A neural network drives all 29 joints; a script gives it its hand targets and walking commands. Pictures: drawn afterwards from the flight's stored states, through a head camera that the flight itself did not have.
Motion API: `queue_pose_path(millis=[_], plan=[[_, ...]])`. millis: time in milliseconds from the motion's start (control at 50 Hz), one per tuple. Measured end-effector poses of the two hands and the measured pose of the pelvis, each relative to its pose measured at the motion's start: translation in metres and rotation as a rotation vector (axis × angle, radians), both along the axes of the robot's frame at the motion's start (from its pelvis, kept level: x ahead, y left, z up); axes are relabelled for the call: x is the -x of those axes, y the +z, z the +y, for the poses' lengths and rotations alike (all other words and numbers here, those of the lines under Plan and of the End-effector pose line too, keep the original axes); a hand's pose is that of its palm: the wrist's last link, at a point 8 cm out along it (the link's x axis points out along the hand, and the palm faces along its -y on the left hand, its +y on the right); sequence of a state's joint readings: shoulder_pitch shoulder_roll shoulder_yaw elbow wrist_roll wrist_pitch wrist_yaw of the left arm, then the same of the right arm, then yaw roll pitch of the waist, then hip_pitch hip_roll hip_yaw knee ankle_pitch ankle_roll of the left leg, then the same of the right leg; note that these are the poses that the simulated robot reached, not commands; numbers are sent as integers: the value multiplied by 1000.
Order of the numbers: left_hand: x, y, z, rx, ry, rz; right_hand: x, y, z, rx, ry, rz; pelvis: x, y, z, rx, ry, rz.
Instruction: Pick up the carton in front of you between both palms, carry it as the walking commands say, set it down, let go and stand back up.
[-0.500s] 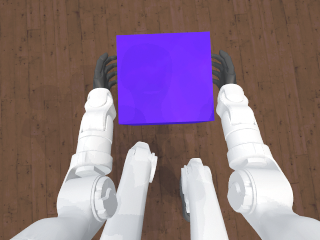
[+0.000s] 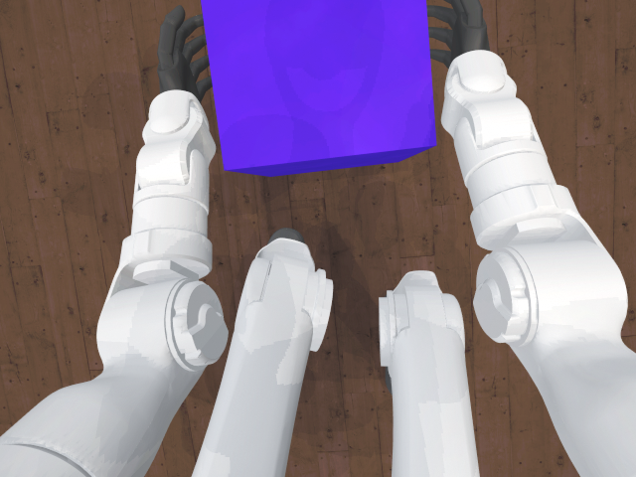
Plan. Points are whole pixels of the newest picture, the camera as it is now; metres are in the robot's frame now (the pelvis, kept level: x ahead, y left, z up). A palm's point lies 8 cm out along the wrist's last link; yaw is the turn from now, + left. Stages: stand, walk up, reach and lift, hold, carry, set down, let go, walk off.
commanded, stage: set down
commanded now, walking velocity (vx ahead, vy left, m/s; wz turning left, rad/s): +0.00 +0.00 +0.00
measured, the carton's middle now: (323, 86) +0.50 +0.12 -0.24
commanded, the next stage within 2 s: none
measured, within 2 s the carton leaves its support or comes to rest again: rests again in 0.60 s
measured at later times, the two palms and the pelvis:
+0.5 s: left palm (202, 101) +0.45 +0.25 -0.19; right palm (456, 62) +0.55 -0.03 -0.19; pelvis +0.00 -0.01 -0.03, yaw +0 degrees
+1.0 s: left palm (200, 99) +0.45 +0.26 -0.20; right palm (456, 71) +0.54 -0.04 -0.21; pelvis +0.00 -0.01 -0.04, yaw +1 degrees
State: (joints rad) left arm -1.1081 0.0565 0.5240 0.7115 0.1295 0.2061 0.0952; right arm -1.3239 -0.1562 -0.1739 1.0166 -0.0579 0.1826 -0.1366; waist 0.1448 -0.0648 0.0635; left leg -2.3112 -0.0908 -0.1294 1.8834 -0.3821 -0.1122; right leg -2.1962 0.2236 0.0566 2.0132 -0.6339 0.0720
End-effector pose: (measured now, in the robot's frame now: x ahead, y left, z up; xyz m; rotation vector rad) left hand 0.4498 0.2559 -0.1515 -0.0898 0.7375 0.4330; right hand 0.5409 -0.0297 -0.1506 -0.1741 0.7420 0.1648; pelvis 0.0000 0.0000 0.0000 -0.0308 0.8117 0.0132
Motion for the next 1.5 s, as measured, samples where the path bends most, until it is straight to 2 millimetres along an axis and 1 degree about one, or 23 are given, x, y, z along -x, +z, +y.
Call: queue_pose_path(millis=[40, 100, 200, 300, 420, 480, 620, 700, 1000, 1240, 1300, 1400, 1440, 1500], plan=[[0, -11, 1, -4, 0, 9, -1, -12, 1, -1, 4, 7, 1, -6, 0, -2, -12, -17], [0, -22, 1, -11, -1, 31, -1, -26, 1, -5, 6, 22, 0, -13, 1, -10, -31, -30], [-5, -28, -1, -25, -5, 43, -4, -38, -1, -5, 19, 22, -2, -20, 1, -30, -42, -27], [-7, -29, -2, -19, 3, 44, -7, -38, -2, 1, 28, 18, -4, -23, -3, -43, -43, -22], [-2, -37, -4, -5, -9, 63, -9, -39, -3, 15, 38, 28, -4, -24, -7, -46, -50, -17], [-1, -42, -6, -1, -34, 83, -8, -43, -3, 20, 41, 34, -4, -25, -7, -47, -53, -21], [0, -49, -4, -11, -55, 105, -3, -54, -4, 20, 54, 48, -2, -28, -7, -51, -55, -38], [-3, -50, -3, -10, -63, 99, -2, -58, -6, 11, 56, 48, -2, -30, -6, -53, -55, -49], [-3, -52, 0, 0, -84, 89, -3, -60, -8, -11, 98, 44, 4, -36, -6, -66, -51, -74], [-5, -60, 3, 1, -83, 78, -5, -66, -10, -29, 126, 18, 7, -40, -5, -64, -49, -100], [2, -68, 8, -11, -57, 98, -6, -72, -15, -31, 100, 3, 7, -39, -3, -64, -46, -104], [13, -78, 32, -46, -2, 112, -9, -87, -34, -6, 55, -3, 6, -40, 2, -63, -39, -99], [14, -80, 40, -55, 6, 100, -10, -90, -37, -2, 51, -11, 5, -42, 4, -60, -38, -98], [10, -78, 49, -62, 9, 69, -11, -89, -35, -9, 49, -36, 5, -44, 8, -54, -36, -100]])
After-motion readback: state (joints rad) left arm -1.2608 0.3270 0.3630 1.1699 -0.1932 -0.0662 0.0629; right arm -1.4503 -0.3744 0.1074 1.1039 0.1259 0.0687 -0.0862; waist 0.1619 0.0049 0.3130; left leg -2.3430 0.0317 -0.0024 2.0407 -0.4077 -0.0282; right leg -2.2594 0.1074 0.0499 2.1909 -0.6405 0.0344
